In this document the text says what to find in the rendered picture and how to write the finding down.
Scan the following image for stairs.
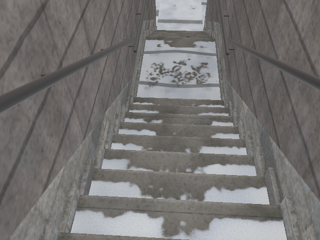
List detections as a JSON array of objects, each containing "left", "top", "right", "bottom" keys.
[
  {"left": 57, "top": 97, "right": 287, "bottom": 240},
  {"left": 148, "top": 30, "right": 213, "bottom": 39}
]

